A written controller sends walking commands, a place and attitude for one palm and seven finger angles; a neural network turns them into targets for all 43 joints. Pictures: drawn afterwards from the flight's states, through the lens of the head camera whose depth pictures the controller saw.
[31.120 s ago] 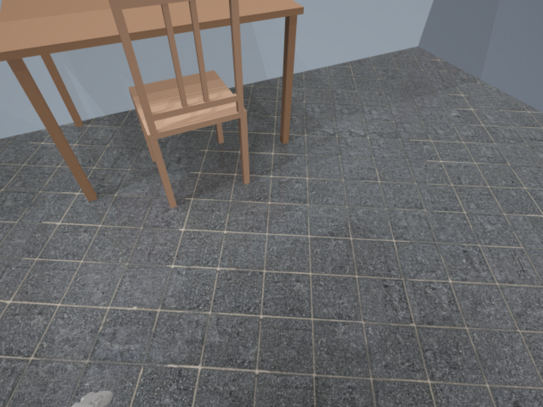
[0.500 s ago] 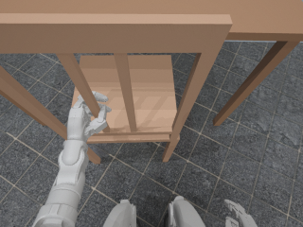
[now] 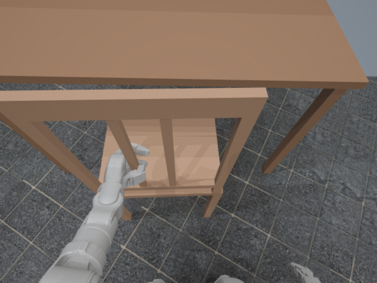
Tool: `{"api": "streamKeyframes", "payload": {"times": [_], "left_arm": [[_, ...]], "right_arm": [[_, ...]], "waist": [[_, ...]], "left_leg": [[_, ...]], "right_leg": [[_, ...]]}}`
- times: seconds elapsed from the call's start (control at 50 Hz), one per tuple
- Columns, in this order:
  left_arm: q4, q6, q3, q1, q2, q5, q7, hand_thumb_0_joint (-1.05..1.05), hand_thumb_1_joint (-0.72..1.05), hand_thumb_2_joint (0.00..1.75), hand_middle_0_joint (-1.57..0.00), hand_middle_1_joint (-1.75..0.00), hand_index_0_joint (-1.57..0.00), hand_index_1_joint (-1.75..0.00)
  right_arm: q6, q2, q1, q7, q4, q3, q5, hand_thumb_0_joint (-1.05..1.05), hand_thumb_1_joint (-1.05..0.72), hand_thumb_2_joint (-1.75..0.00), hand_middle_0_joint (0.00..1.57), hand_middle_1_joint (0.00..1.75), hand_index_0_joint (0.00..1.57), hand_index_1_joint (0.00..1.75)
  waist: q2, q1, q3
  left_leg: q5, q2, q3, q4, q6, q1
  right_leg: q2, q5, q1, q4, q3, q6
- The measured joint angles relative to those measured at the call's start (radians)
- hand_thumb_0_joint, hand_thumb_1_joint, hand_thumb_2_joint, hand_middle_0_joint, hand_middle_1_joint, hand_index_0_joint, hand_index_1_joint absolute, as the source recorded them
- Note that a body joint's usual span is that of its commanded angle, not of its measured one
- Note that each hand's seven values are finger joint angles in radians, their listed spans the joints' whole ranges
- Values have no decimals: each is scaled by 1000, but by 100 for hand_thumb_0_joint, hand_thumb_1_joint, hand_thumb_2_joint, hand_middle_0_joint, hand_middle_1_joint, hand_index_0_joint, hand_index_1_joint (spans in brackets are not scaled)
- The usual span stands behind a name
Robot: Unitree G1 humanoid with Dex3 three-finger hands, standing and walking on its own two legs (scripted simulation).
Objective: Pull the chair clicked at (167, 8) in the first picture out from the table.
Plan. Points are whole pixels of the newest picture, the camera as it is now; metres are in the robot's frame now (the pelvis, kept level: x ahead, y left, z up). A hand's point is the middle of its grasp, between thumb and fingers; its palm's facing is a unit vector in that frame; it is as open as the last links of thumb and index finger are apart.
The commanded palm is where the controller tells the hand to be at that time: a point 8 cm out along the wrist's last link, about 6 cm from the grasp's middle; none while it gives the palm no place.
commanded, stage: step backward, pulling the chair out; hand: left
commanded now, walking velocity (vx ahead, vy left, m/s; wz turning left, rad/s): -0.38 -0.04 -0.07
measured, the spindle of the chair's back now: (132, 160) +0.39 +0.13 -0.05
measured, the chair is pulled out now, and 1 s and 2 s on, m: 0.03 0.15 0.32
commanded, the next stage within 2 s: none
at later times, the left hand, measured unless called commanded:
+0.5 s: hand (143, 191) +0.31 +0.10 -0.06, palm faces -0.07 -0.99 -0.13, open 5.1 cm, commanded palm +0.29 +0.15 -0.06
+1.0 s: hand (143, 228) +0.23 +0.10 -0.06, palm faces -0.08 -0.98 -0.16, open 5.1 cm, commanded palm +0.21 +0.15 -0.06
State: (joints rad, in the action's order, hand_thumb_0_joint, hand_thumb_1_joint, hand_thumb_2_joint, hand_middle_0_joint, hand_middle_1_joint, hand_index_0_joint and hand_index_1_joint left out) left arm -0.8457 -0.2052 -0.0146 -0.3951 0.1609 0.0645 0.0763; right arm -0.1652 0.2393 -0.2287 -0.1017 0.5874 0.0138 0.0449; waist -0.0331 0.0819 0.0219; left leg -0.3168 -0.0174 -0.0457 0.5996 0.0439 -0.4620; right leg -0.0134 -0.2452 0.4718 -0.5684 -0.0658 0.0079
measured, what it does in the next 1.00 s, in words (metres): walks backwards: left foot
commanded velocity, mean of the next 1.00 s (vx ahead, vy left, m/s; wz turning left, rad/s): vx -0.38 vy -0.01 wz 0.02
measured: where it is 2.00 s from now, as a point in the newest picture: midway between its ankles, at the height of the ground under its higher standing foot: outside the picture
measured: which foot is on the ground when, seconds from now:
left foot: down 0.00-0.74, up 0.76-0.90, down 0.92-1.00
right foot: down 0.00-1.00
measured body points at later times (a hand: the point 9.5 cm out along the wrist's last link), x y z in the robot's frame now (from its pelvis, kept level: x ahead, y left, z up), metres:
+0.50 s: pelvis -0.04 +0.01 +0.01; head +0.05 +0.00 +0.45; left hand +0.31 +0.15 -0.05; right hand +0.04 -0.26 -0.12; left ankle -0.04 +0.09 -0.73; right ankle -0.04 -0.12 -0.71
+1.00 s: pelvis -0.12 +0.01 +0.00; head -0.03 +0.00 +0.44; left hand +0.23 +0.15 -0.05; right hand -0.03 -0.30 -0.11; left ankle -0.11 +0.13 -0.73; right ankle -0.06 -0.15 -0.73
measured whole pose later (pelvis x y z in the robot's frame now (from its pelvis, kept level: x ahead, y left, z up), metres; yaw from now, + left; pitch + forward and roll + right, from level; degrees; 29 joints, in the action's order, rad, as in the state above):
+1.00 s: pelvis -0.12 +0.01 +0.00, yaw -4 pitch +5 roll +1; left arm -0.81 -0.16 0.00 -0.36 0.16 0.04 0.11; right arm -0.08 0.30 -0.17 -0.12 0.67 -0.03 0.03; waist 0.02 0.08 0.12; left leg -0.26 -0.01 0.04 0.53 -0.01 -0.35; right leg 0.08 -0.13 0.45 -0.51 -0.02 -0.03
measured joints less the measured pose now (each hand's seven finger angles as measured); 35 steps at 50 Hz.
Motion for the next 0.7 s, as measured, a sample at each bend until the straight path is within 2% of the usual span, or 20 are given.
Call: {"api": "streamKeyframes", "payload": {"times": [0.1,0.22,0.26,0.3,0.32,0.34,0.36,0.38,0.42,0.46,0.5,0.54,0.6,0.64,0.7], "left_arm": [[-18,-15,-10,3,11,4,-8,6,75,78,-32,-118,-49,-145],[-5,-20,-42,34,9,13,-9,6,75,78,-31,-116,-50,-145],[-3,-29,-42,56,6,13,-10,6,74,78,-31,-116,-50,-145],[-6,-36,-35,74,-2,5,-8,5,74,78,-32,-116,-50,-145],[-10,-39,-31,77,-8,1,-6,5,74,78,-32,-116,-50,-145],[-17,-41,-26,74,-13,-4,-5,5,73,78,-32,-117,-50,-145],[-25,-40,-23,67,-14,-8,-4,5,73,78,-32,-116,-50,-145],[-32,-36,-21,56,-12,-11,-3,5,73,78,-32,-116,-50,-145],[-36,-23,-20,37,-1,-14,2,5,74,78,-31,-116,-50,-145],[-37,-7,-24,26,6,-12,5,5,74,78,-31,-116,-50,-145],[-36,5,-37,29,3,-6,9,5,74,78,-30,-115,-50,-145],[-29,6,-45,44,-3,2,13,5,74,78,-29,-114,-50,-145],[-14,-5,-42,74,4,-4,12,5,73,78,-31,-114,-50,-145],[-10,-13,-42,82,13,-9,14,5,72,79,-32,-116,-50,-145],[-19,-22,-49,70,15,-3,16,4,71,80,-33,-115,-50,-145]], "right_arm": [[-3,21,3,7,12,-20,-11,0,-91,-90,20,30,21,30],[-5,8,19,20,13,-14,-16,0,-91,-90,20,30,21,30],[-4,8,13,16,8,-8,-7,0,-91,-90,20,30,21,30],[4,18,10,9,15,-9,0,0,-91,-90,20,30,21,30],[9,25,13,4,23,-12,0,0,-91,-90,20,30,21,30],[15,29,17,-1,35,-16,-1,0,-91,-90,20,30,21,30],[19,27,25,-6,49,-19,-2,0,-91,-90,20,30,21,30],[21,21,33,-8,58,-21,-3,0,-91,-90,20,30,21,30],[27,5,45,-6,63,-17,-13,0,-91,-90,20,30,21,30],[39,-11,48,10,60,-16,-34,0,-91,-90,20,30,21,30],[51,-22,47,28,57,-15,-51,0,-91,-90,20,30,21,30],[64,-29,41,39,55,-10,-54,0,-91,-90,20,30,21,30],[82,-46,21,45,59,5,-46,0,-91,-90,20,30,21,30],[86,-54,21,41,70,12,-40,0,-91,-90,20,30,21,30],[91,-45,36,30,83,11,-32,0,-91,-90,20,30,21,30]], "waist": [[3,4,29],[4,4,89],[3,-5,83],[-16,-13,61],[-31,-14,53],[-40,-11,46],[-35,-8,44],[-22,-8,47],[10,-11,59],[32,-9,74],[29,-8,83],[15,-9,92],[17,-20,92],[15,-30,90],[-2,-33,94]], "left_leg": [[-12,0,-19,-45,19,57],[72,14,-37,8,-43,65],[69,13,-19,31,-65,61],[21,21,15,24,-73,68],[-8,25,30,4,-71,79],[-26,24,36,-22,-46,90],[-18,15,35,-41,-1,93],[4,6,31,-53,22,95],[37,-7,19,-89,18,112],[63,-16,13,-125,10,134],[80,-10,12,-145,8,147],[83,4,14,-144,5,154],[65,15,12,-104,-8,146],[52,29,15,-70,-22,125],[63,44,27,-52,-36,88]], "right_leg": [[-6,-15,-62,65,22,1],[-15,52,-124,135,50,15],[-22,57,-136,155,67,15],[-36,41,-129,155,77,4],[-44,40,-122,147,76,0],[-47,39,-115,139,73,-4],[-40,39,-108,130,73,-8],[-31,42,-101,122,75,-11],[-16,62,-80,86,77,-13],[-3,-12,-58,8,75,-5],[3,-92,-48,-52,68,6],[10,-70,-73,-28,57,15],[34,84,-143,77,57,17],[24,54,-156,108,55,-16],[11,39,-127,99,42,-18]]}}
